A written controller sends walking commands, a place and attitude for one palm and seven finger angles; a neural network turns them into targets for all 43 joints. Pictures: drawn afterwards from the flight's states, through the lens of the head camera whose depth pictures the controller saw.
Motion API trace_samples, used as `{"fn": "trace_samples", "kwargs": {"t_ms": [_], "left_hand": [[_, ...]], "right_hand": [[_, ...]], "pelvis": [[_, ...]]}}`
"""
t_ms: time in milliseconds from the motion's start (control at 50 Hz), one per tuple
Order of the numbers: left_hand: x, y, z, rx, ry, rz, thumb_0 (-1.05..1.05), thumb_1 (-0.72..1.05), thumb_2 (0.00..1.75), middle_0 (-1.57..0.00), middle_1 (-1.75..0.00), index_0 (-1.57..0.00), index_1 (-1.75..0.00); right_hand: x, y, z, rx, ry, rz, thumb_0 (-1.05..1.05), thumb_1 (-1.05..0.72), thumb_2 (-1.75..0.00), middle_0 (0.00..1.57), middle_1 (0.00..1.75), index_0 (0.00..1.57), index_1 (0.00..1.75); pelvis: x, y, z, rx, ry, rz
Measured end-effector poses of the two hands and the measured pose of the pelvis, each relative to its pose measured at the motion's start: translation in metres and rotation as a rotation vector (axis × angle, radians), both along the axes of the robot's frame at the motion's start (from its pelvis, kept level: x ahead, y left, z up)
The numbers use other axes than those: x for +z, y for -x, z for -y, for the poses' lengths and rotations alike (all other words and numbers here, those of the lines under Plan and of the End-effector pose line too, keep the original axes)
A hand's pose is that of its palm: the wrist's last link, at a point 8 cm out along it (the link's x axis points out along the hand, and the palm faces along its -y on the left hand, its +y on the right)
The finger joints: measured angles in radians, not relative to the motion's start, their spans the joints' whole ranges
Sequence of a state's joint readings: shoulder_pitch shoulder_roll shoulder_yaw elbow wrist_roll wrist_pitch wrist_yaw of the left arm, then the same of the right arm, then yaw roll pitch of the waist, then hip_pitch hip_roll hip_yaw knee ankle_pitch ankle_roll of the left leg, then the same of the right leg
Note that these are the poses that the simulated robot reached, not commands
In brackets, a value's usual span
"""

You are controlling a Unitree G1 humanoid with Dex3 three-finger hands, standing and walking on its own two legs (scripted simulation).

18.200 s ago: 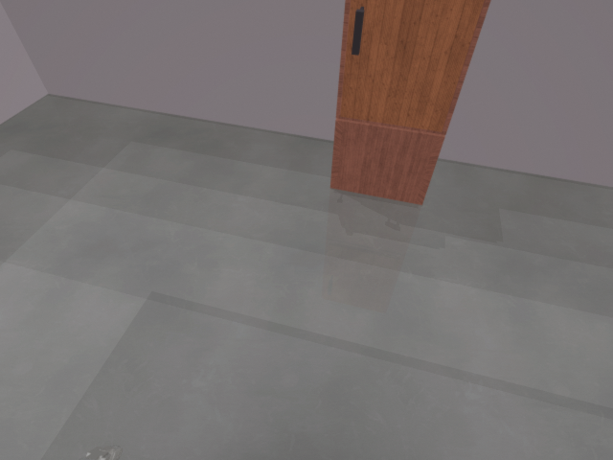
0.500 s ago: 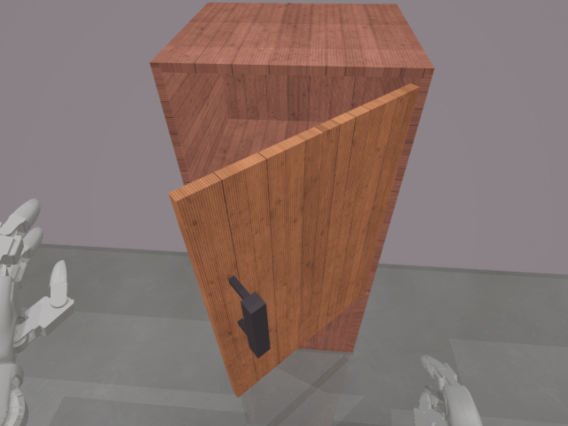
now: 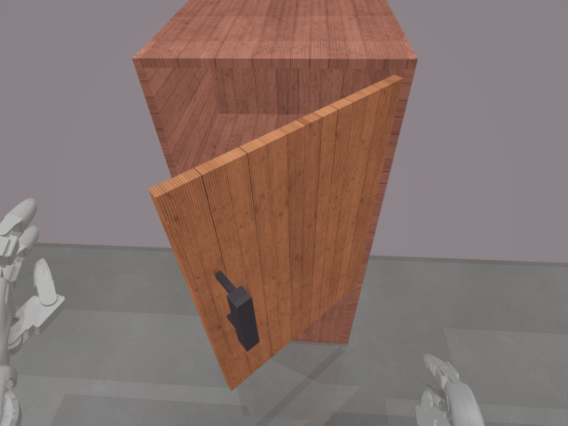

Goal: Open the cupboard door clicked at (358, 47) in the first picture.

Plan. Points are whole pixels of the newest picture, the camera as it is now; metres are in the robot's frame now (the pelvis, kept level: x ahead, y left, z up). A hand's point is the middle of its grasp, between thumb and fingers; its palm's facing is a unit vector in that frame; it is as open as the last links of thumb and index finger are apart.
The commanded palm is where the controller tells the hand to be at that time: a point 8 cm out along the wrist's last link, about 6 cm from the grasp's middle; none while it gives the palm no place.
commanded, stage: step back with the hand held close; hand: left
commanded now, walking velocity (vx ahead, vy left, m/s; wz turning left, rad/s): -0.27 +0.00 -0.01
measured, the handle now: (235, 310) +0.28 +0.11 +0.00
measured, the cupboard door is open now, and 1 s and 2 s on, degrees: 44 44 44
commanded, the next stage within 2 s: stop stepping back and stand still in 1.06 s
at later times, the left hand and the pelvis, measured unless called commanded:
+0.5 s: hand (8, 354) +0.14 +0.29 +0.15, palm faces +0.38 -0.78 -0.50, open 7.4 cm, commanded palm +0.08 +0.33 +0.17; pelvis -0.07 +0.03 -0.01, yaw -1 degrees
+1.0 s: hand out of the picture +0.06 +0.31 +0.16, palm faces +0.44 -0.78 -0.45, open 7.4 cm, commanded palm -0.01 +0.34 +0.17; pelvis -0.15 +0.04 -0.01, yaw +1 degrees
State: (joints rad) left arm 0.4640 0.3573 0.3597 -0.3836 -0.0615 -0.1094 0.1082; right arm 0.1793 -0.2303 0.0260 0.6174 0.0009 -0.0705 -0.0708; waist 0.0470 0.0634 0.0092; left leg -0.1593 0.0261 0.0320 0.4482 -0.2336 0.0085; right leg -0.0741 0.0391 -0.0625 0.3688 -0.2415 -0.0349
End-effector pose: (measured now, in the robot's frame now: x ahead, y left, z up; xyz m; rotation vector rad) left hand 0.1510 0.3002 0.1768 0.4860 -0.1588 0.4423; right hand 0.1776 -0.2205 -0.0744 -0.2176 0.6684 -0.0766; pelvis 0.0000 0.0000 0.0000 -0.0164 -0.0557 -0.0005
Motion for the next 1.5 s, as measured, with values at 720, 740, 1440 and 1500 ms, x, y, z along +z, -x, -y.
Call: {"fn": "trace_samples", "kwargs": {"t_ms": [720,740,1440,1500], "left_hand": [[-0.001,0.106,-0.025,-0.023,-0.125,0.08,0.01,0.89,0.9,-0.21,-0.3,-0.21,-0.3],[-0.002,0.109,-0.025,-0.024,-0.113,0.091,0.01,0.89,0.9,-0.21,-0.3,-0.21,-0.3],[-0.006,0.224,0.003,-0.096,-0.081,0.047,0.01,0.88,0.9,-0.21,-0.3,-0.21,-0.3],[-0.011,0.229,0.0,-0.077,-0.031,0.074,0.01,0.89,0.9,-0.21,-0.3,-0.21,-0.3]], "right_hand": [[-0.017,0.111,-0.023,-0.011,0.042,-0.065,0.01,-0.9,-0.9,0.21,0.3,0.21,0.3],[-0.017,0.114,-0.023,-0.008,0.046,-0.072,0.01,-0.9,-0.9,0.21,0.3,0.21,0.3],[-0.01,0.301,0.042,-0.159,0.098,-0.116,0.01,-0.9,-0.9,0.21,0.3,0.21,0.3],[-0.006,0.316,0.045,-0.177,0.113,-0.111,0.01,-0.9,-0.9,0.2,0.3,0.2,0.3]], "pelvis": [[-0.02,0.099,-0.025,0.035,0.016,-0.038],[-0.019,0.101,-0.026,0.035,0.015,-0.039],[-0.013,0.239,-0.001,-0.04,-0.012,-0.081],[-0.012,0.252,-0.003,-0.039,-0.026,-0.055]]}}
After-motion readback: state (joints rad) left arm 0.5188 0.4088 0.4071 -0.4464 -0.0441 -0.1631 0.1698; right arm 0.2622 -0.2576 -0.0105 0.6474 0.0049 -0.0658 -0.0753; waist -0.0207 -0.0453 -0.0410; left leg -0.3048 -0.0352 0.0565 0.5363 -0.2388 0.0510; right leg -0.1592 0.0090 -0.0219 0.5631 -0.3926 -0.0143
